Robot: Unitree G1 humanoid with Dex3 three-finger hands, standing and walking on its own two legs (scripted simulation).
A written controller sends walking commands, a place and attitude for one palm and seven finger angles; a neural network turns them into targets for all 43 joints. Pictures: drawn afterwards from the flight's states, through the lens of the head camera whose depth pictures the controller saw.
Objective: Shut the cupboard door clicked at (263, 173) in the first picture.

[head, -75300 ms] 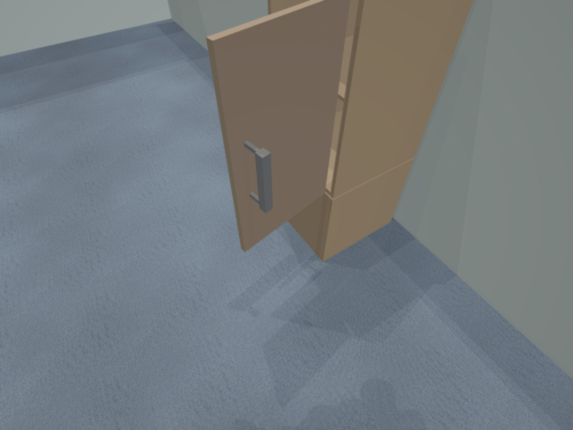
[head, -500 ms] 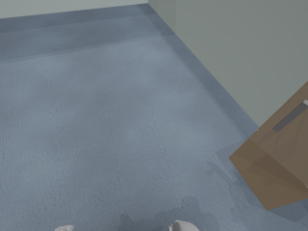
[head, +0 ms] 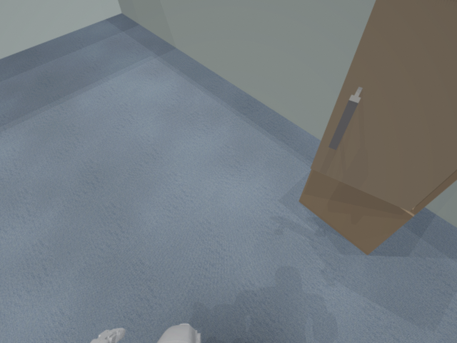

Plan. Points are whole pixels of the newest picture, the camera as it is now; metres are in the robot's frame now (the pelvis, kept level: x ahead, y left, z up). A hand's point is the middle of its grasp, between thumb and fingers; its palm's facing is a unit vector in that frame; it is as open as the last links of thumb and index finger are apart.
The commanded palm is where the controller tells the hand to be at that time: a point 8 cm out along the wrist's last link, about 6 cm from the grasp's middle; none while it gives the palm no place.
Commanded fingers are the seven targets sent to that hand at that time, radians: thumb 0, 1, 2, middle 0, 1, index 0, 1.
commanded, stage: turn to face it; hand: left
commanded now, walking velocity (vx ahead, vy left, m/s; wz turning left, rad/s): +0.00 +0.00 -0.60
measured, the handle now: (345, 119) +0.66 -0.28 -0.06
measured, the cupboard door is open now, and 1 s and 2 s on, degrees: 15 15 15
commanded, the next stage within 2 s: take the last steps up to it in 0.80 s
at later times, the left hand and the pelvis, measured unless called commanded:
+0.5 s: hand (157, 308) +0.20 +0.16 -0.16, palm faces -0.30 -0.92 -0.27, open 7.4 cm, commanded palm none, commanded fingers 0.00 0.90 0.90 -0.20 -0.30 -0.20 -0.30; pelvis +0.02 -0.01 -0.01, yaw -17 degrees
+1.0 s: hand (165, 311) +0.20 +0.15 -0.18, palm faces -0.40 -0.90 -0.17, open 7.4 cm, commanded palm none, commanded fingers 0.00 0.90 0.90 -0.20 -0.30 -0.20 -0.30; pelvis +0.06 +0.00 +0.00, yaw -26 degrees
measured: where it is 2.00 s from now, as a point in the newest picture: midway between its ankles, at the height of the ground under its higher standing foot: outside the picture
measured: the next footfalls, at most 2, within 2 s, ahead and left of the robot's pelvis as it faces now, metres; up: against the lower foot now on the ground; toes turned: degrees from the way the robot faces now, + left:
left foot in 0.12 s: +0.06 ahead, +0.14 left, +0.00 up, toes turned -2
right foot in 0.48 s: +0.02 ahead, -0.13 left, +0.00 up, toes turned -21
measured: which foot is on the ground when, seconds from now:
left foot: up 0.00-0.10, down 0.12-0.48, up 0.50-0.84, down 0.86-1.00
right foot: down 0.00-0.12, up 0.14-0.46, down 0.48-0.86, up 0.88-1.00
